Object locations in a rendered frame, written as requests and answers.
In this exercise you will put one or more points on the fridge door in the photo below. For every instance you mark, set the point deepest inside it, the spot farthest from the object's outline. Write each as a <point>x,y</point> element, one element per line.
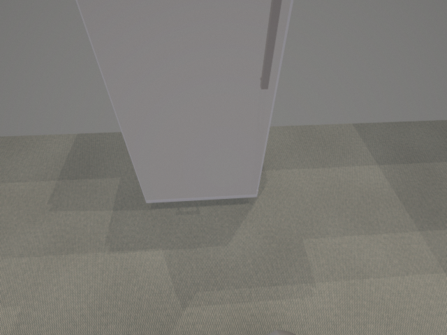
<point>184,77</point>

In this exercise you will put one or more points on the handle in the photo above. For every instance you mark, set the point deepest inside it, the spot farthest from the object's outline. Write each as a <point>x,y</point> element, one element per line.
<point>270,42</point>

